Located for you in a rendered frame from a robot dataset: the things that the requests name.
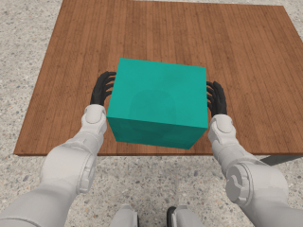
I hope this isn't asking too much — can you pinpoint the right robot thigh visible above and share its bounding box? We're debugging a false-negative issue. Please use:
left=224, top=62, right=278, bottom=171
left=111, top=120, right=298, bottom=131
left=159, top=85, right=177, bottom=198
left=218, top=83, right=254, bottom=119
left=171, top=209, right=204, bottom=227

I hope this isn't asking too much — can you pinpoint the left robot thigh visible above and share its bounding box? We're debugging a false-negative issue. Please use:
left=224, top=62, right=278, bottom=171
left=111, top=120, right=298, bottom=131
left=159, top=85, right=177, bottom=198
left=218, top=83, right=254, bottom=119
left=109, top=208, right=137, bottom=227

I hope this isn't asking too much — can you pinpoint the robot right hand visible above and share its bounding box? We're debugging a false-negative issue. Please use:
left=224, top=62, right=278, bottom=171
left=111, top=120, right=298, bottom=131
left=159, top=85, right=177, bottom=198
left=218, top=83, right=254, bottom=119
left=206, top=80, right=227, bottom=118

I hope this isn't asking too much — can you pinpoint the carton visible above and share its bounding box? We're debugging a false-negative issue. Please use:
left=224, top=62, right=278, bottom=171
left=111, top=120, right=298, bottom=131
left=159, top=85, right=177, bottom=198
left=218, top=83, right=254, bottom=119
left=106, top=58, right=208, bottom=149

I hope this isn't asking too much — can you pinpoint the robot right forearm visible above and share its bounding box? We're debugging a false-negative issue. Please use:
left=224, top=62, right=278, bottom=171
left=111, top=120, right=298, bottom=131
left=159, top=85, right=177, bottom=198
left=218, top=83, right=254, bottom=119
left=207, top=113, right=289, bottom=199

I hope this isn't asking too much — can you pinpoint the robot left forearm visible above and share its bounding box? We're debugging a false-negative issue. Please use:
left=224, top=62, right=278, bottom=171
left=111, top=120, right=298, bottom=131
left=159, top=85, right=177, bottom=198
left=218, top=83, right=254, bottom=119
left=39, top=104, right=107, bottom=183

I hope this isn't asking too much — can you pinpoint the robot left hand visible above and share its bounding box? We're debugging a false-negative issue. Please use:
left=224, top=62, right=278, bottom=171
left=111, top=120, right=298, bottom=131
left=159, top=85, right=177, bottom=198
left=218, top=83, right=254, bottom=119
left=90, top=71, right=116, bottom=106

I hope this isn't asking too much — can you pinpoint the right robot upper arm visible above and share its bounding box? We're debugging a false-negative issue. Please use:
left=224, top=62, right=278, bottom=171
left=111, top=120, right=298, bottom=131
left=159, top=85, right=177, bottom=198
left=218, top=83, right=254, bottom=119
left=225, top=163, right=303, bottom=227

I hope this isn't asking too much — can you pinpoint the table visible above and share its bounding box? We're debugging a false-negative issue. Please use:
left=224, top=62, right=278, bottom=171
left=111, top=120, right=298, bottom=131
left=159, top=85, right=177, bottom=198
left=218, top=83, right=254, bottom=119
left=13, top=0, right=303, bottom=166

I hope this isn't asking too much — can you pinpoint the left robot upper arm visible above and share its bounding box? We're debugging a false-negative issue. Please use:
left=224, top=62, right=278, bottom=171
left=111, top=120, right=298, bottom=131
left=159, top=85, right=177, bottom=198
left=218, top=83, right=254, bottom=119
left=0, top=146, right=97, bottom=227

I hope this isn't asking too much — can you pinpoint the robot thigh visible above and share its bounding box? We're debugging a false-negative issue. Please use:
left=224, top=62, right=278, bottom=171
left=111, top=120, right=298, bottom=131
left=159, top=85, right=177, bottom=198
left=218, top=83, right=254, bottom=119
left=171, top=209, right=204, bottom=227
left=109, top=208, right=137, bottom=227

